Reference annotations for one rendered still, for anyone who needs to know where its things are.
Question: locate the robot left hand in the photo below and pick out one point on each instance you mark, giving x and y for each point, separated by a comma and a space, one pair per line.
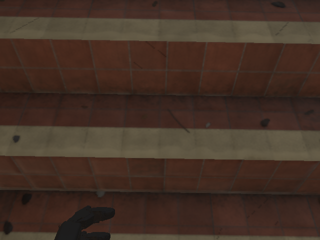
82, 219

